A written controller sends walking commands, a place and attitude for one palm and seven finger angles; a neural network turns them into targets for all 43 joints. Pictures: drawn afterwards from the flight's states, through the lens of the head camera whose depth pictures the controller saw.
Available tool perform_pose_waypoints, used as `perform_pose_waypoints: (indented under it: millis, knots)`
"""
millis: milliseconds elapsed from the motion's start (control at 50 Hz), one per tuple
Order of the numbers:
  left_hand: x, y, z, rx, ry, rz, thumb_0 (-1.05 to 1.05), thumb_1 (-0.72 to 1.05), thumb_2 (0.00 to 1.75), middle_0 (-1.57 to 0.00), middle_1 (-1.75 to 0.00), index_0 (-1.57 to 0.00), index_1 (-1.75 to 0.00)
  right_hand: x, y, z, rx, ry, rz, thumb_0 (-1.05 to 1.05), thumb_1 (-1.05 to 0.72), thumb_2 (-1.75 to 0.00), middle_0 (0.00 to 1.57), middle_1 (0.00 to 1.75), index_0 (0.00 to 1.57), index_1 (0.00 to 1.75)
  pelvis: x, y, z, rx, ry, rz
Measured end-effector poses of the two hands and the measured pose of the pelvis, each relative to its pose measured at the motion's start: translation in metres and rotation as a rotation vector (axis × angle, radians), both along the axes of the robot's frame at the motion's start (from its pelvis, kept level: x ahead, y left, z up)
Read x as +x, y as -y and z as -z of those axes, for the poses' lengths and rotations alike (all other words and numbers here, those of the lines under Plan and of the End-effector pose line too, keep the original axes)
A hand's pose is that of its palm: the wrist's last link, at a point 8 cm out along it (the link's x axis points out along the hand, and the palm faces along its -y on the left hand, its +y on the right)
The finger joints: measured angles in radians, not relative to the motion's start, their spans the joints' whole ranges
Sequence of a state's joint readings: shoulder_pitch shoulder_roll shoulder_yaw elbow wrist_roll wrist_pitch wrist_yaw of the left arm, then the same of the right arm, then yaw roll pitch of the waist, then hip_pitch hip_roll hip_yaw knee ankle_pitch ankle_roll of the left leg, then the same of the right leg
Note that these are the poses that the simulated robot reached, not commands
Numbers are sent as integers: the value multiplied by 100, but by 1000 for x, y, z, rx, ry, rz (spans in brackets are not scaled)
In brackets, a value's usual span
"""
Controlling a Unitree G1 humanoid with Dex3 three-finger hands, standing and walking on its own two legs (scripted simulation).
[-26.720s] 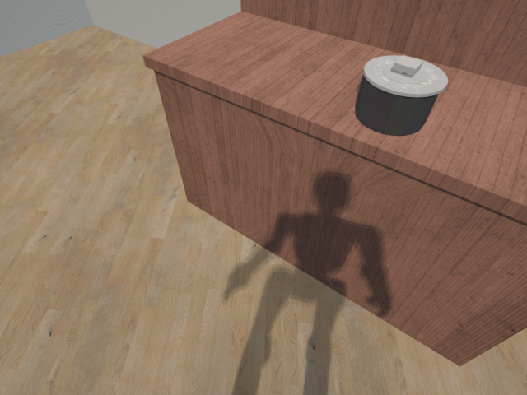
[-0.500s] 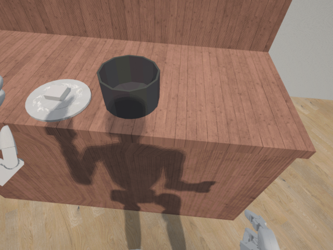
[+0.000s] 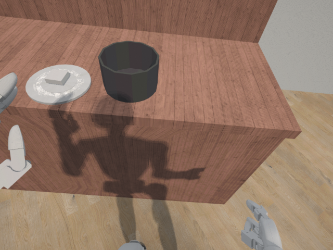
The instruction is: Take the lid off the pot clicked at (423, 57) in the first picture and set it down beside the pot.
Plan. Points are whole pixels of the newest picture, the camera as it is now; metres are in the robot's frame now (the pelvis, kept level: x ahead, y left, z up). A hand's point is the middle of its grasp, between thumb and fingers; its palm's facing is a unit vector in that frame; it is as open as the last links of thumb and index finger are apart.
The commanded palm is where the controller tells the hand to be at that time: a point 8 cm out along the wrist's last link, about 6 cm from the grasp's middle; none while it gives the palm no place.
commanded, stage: step back with the hand held close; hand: left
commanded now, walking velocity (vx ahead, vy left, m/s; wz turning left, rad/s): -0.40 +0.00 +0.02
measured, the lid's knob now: (57, 76) +0.58 +0.37 +0.05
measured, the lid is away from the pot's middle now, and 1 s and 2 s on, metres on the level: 0.23 0.23 0.23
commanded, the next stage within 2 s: stop stepping back and stand still in 0.38 s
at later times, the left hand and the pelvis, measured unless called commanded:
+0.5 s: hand out of the picture +0.13 +0.26 +0.22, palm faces +0.40 -0.85 -0.33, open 7.4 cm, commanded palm +0.04 +0.31 +0.23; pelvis -0.09 +0.02 +0.00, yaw +1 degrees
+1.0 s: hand out of the picture +0.06 +0.27 +0.21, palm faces +0.36 -0.87 -0.33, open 7.4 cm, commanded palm -0.01 +0.31 +0.23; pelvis -0.16 +0.04 +0.01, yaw -4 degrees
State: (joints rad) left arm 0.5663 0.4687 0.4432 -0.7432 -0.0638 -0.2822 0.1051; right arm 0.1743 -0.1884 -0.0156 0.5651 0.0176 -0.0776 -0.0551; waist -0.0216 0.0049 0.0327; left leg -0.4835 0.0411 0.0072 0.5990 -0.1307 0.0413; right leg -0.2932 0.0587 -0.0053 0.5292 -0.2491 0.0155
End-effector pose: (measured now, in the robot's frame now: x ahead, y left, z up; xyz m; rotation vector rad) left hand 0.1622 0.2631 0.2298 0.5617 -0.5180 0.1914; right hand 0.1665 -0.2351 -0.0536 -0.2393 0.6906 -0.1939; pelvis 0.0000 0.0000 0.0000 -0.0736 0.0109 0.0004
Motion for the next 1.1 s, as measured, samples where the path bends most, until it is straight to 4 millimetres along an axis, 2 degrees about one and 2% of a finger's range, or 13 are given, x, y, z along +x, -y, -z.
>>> perform_pose_waypoints:
  millis: [180, 340, 400, 460, 520, 560, 640, 720, 800, 880, 940, 1000, 1100]
  knots:
    - [-38, -17, -6, 1, 60, -72, 1, 88, 90, -22, -31, -21, -30, -28, -3, -4, -26, 29, -16, 1, -91, -90, 20, 30, 21, 30, -27, -4, 1, -9, 12, -22]
    - [-76, -14, -6, -30, 113, -73, 1, 88, 90, -21, -31, -21, -30, -65, -7, 6, -15, -16, -30, 1, -91, -90, 20, 30, 21, 30, -51, -8, 3, 18, 33, -15]
    - [-80, -22, -4, -71, 161, -55, 1, 88, 90, -22, -31, -21, -30, -82, -10, 8, -29, -40, -6, 1, -91, -90, 20, 30, 21, 30, -59, -17, 6, 11, 18, -19]
    - [-79, -34, -1, -84, 172, -51, 0, 88, 90, -21, -31, -21, -30, -100, -16, 8, -37, -38, 14, 1, -91, -90, 20, 30, 21, 30, -76, -22, 7, 4, 20, -15]
    - [-70, -41, 15, -134, 57, -45, 0, 89, 90, -21, -31, -21, -30, -121, -23, 6, 1, -38, 21, 1, -91, -90, 20, 30, 21, 30, -91, -25, 0, -5, 16, -12]
    - [-74, -39, 19, -148, -10, -34, 1, 89, 90, -21, -31, -21, -30, -136, -26, 2, 25, -36, 40, 1, -91, -90, 20, 30, 21, 30, -100, -24, -4, -3, 10, 14]
    - [-104, -23, 4, -73, -54, 18, 1, 89, 90, -21, -31, -21, -30, -162, -30, -10, 36, -11, 51, 1, -91, -90, 20, 30, 21, 30, -113, -21, -11, -9, -10, 47]
    - [-137, -8, -17, 50, 18, 48, 1, 89, 90, -21, -31, -21, -30, -180, -26, -2, 25, -20, 27, 1, -90, -90, 20, 30, 21, 30, -132, -18, -6, 17, -6, 51]
    - [-153, -18, -27, 15, 112, 25, 1, 88, 90, -22, -31, -22, -30, -197, -16, 9, 18, -60, 68, 1, -90, -90, 20, 30, 21, 30, -143, -24, -5, 8, 28, 56]
    - [-147, -43, -12, -103, 140, -41, 0, 88, 90, -22, -31, -21, -30, -208, -10, 12, -6, -47, 121, 1, -91, -90, 20, 30, 21, 30, -145, -34, 2, 1, 16, 36]
    - [-140, -55, 7, -169, 65, -76, 0, 89, 90, -21, -31, -21, -30, -213, -15, 6, -3, -25, 141, 1, -91, -90, 20, 30, 20, 30, -153, -38, 0, 25, 32, 52]
    - [-139, -50, 17, -168, -42, -73, 1, 89, 90, -21, -31, -21, -30, -216, -25, -5, 14, 6, 125, 1, -91, -90, 20, 30, 20, 30, -157, -36, -9, 32, 22, 65]
    - [-155, -27, 8, -50, -91, -6, 1, 89, 90, -21, -31, -21, -30, -210, -36, -6, 29, -3, 47, 1, -91, -90, 20, 30, 20, 30, -158, -29, -11, 42, -3, 60]
